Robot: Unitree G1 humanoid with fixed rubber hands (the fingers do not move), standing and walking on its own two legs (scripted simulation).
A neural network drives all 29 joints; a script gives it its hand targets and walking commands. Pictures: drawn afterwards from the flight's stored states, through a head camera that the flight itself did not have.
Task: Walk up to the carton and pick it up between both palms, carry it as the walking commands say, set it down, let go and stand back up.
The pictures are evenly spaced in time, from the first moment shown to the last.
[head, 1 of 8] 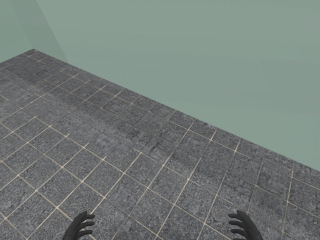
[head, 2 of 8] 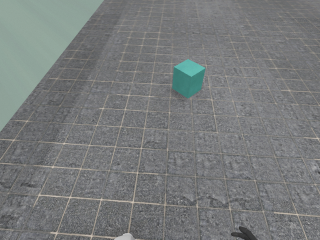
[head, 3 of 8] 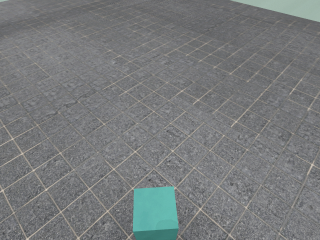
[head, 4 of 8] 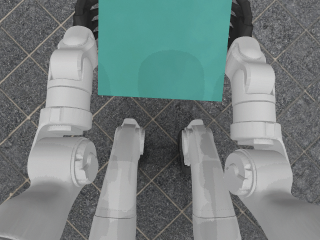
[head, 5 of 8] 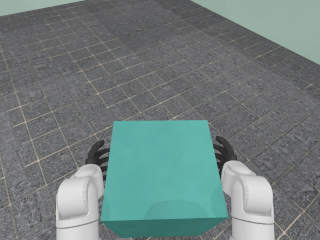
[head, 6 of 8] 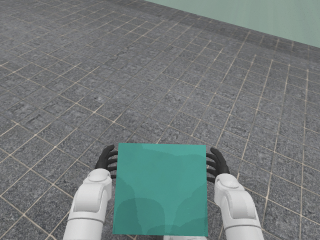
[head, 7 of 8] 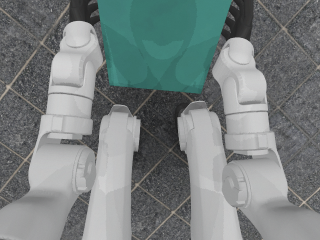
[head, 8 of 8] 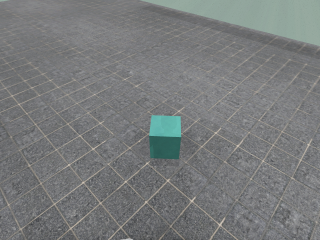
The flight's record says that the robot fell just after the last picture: no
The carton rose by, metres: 0.68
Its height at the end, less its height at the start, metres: +0.00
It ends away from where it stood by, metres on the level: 1.47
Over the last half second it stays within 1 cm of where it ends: yes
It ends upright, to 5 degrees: yes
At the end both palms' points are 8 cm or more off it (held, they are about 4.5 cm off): yes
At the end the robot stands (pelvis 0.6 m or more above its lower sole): yes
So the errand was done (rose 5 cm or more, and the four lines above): yes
